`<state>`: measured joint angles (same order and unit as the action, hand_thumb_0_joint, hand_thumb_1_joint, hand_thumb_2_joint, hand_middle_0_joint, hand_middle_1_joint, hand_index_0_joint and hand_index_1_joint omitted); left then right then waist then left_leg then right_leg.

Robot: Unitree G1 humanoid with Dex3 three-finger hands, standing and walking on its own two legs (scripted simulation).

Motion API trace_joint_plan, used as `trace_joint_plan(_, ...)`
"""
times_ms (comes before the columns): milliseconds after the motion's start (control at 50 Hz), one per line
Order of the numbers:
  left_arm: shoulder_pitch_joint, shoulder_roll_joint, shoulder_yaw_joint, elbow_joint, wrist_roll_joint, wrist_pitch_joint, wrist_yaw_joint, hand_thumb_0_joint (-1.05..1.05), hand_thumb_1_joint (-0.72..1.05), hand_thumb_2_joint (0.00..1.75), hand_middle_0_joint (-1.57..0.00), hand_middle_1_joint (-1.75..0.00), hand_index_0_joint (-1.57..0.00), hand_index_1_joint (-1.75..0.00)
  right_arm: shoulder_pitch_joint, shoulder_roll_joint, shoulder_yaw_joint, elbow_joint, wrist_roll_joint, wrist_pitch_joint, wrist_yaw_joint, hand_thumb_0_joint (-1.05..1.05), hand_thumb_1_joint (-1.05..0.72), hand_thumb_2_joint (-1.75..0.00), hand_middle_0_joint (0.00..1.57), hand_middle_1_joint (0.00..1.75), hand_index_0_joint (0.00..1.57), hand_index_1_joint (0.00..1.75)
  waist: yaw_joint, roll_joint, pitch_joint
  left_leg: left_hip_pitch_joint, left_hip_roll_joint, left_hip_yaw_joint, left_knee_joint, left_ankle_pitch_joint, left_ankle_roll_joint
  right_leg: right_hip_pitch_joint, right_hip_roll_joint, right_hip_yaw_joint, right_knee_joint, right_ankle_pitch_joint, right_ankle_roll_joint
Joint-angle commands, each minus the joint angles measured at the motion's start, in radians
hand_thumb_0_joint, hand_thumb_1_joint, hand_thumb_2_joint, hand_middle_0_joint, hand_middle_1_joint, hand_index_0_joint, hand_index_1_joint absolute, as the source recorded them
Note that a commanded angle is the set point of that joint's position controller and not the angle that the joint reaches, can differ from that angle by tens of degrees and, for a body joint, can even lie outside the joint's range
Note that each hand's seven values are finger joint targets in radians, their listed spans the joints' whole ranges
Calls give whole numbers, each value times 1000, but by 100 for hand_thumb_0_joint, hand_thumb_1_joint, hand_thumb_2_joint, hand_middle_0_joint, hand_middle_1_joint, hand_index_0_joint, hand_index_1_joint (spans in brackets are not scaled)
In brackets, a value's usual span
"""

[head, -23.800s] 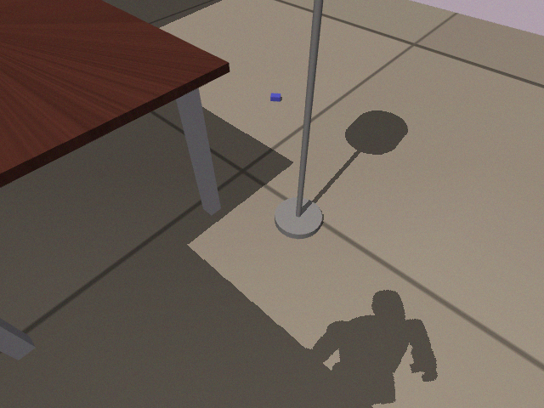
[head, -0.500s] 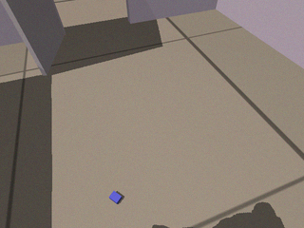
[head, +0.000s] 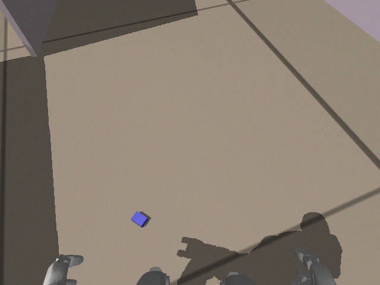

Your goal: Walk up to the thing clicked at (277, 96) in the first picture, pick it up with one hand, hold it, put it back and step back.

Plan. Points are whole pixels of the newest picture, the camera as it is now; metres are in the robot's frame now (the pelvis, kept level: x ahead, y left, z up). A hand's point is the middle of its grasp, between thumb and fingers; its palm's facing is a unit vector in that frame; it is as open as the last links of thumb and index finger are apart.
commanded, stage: rise first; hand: left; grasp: from above
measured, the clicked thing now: (139, 219) +0.43 +0.25 -0.72
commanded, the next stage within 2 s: none
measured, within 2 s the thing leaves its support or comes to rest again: neither
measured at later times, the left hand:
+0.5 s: hand out of the picture +0.13 +0.27 -0.21, palm faces -0.12 -0.76 -0.64, open 14.3 cm
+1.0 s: hand (107, 253) +0.24 +0.29 -0.41, palm faces -0.20 -0.32 -0.93, open 13.9 cm
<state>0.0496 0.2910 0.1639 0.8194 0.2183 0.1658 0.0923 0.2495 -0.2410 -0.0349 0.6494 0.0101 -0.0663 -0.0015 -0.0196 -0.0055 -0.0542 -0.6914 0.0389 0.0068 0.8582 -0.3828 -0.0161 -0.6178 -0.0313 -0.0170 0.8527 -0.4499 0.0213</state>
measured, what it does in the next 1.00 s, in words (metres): lowers itself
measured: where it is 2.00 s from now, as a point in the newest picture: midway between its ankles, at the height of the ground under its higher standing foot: outside the picture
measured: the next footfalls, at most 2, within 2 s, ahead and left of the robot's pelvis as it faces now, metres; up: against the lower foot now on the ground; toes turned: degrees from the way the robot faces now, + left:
none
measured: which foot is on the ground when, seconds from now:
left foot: down 0.00-1.00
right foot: down 0.00-1.00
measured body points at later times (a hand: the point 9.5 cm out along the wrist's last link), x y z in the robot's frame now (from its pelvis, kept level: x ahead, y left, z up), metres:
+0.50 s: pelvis -0.01 +0.00 -0.06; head +0.10 +0.01 +0.38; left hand +0.14 +0.31 -0.17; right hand +0.17 -0.24 -0.16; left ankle +0.02 +0.13 -0.70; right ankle -0.02 -0.13 -0.70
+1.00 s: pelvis -0.08 -0.01 -0.25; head +0.10 +0.02 +0.16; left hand +0.25 +0.30 -0.36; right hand +0.07 -0.26 -0.38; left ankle +0.02 +0.13 -0.70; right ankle -0.02 -0.13 -0.70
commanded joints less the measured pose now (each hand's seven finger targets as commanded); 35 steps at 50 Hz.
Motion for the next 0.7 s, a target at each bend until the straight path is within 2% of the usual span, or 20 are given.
trace_joint_plan(0, 12, 181, 50, -198, 38, 12, 41, 0, -59, 102, -11, -97, -9, -99, 3, -149, -58, -132, -1, -59, -21, 0, -94, -91, 20, 30, 20, 30, 12, 76, -264, 145, -18, -9, -21, 233, 9, -26, 41, -19, -17, 222, -38)
trace_joint_plan(60, 34, 181, 53, -280, 45, 48, 54, 0, -60, 105, -9, -98, -6, -101, -4, -147, -60, -145, -3, -63, -31, 0, -90, -90, 20, 30, 20, 30, 7, 61, -291, 113, -17, -9, 28, 259, 16, -40, 42, -14, 10, 255, -32)
trace_joint_plan(140, 76, 154, 41, -310, 62, 96, 71, 0, -61, 106, -8, -99, -5, -102, -23, -135, -56, -153, -11, -66, -48, 0, -90, -90, 20, 30, 20, 30, -1, 44, -309, 64, -19, -7, 81, 276, 22, -67, 45, -12, 49, 282, -28)
trace_joint_plan(180, 76, 166, 50, -340, 76, 115, 84, 0, -61, 107, -9, -98, -5, -102, -29, -129, -54, -158, -14, -68, -56, 0, -89, -90, 20, 30, 20, 30, 1, 49, -318, 41, -22, -3, 110, 280, 25, -80, 43, -9, 64, 298, -27)
trace_joint_plan(260, 113, 152, 46, -356, 104, 139, 110, 0, -61, 106, -9, -98, -6, -102, -43, -122, -51, -162, -18, -73, -65, 0, -90, -90, 20, 30, 20, 30, 8, 68, -340, 2, -19, -11, 145, 264, 22, -123, 46, -18, 114, 264, -34)
trace_joint_plan(320, 109, 146, 38, -363, 120, 148, 133, 0, -61, 104, -9, -98, -6, -101, -61, -114, -47, -161, -19, -76, -69, 0, -90, -90, 20, 30, 20, 30, 9, 60, -359, -33, -21, -14, 185, 276, 24, -147, 48, -19, 147, 284, -33)
trace_joint_plan(380, 125, 141, 35, -377, 130, 159, 158, 0, -61, 105, -10, -97, -6, -101, -69, -109, -42, -164, -17, -76, -72, 0, -91, -90, 20, 30, 20, 30, 11, 49, -357, -86, -22, -10, 215, 228, 26, -175, 42, -19, 166, 249, -34)
trace_joint_plan(420, 147, 130, 26, -396, 138, 165, 169, 0, -61, 105, -10, -97, -6, -101, -72, -112, -45, -163, -15, -80, -72, 0, -90, -90, 20, 30, 20, 30, 16, 84, -386, -77, -17, -19, 221, 224, 19, -210, 46, -25, 194, 217, -42)
trace_joint_plan(460, 46, 153, 18, -381, 163, 164, 188, 0, -61, 105, -11, -95, -7, -99, -74, -119, -45, -148, -14, -81, -80, 0, -91, -90, 20, 30, 20, 30, -11, 80, -365, -118, -14, -17, 257, 194, 21, -260, 45, -26, 217, 201, -40)
trace_joint_plan(500, -38, 138, -5, -320, 198, 153, 212, 0, -61, 103, -10, -97, -7, -100, -91, -117, -39, -131, -17, -87, -83, 0, -91, -90, 20, 30, 20, 30, -25, 57, -350, -198, -13, -20, 305, 143, 23, -340, 48, -26, 266, 166, -41)
trace_joint_plan(540, -103, 144, 6, -221, 230, 137, 245, 0, -60, 103, -10, -96, -7, -99, -86, -121, -36, -93, -25, -94, -85, 0, -90, -90, 20, 30, 20, 30, -15, 70, -345, -273, -13, -20, 357, 96, 19, -425, 47, -30, 332, 118, -47)
trace_joint_plan(560, -131, 110, -28, -170, 251, 130, 258, 0, -60, 103, -10, -96, -7, -99, -79, -126, -42, -74, -26, -97, -86, 0, -89, -90, 20, 30, 20, 30, -22, 60, -356, -302, -12, -21, 379, 74, 18, -472, 50, -31, 363, 99, -50)
trace_joint_plan(580, -188, 146, -7, -179, 272, 116, 279, 0, -60, 104, -9, -96, -6, -99, -103, -128, -36, -82, -28, -106, -82, 0, -89, -90, 20, 30, 20, 30, -6, 88, -400, -327, -13, -24, 408, 82, 16, -501, 50, -29, 400, 102, -53)
trace_joint_plan(600, -182, 103, -33, -121, 288, 117, 297, 0, -60, 104, -9, -97, -6, -100, -81, -131, -41, -45, -31, -106, -79, 0, -89, -90, 20, 30, 20, 30, -9, 78, -418, -342, -12, -24, 432, 88, 14, -530, 51, -30, 427, 106, -52)
trace_joint_plan(620, -238, 138, -22, -106, 313, 114, 322, 0, -60, 104, -9, -97, -6, -100, -89, -141, -41, -37, -31, -110, -77, 0, -88, -90, 20, 30, 20, 30, -8, 73, -436, -366, -10, -32, 452, 76, 12, -568, 53, -34, 458, 90, -54)
trace_joint_plan(640, -278, 171, 0, -126, 335, 109, 352, 0, -58, 104, -8, -97, -5, -100, -121, -143, -36, -54, -32, -115, -75, 0, -86, -89, 20, 30, 20, 30, 9, 106, -478, -383, -10, -31, 476, 67, 8, -601, 53, -30, 486, 82, -56)
trace_joint_plan(680, -341, 137, -36, -28, 375, 118, 400, 0, -57, 103, -9, -100, -7, -102, -128, -143, -28, -21, -37, -117, -67, 0, -88, -89, 20, 30, 20, 30, -6, 76, -535, -426, -6, -30, 540, 86, 8, -661, 58, -35, 540, 103, -55)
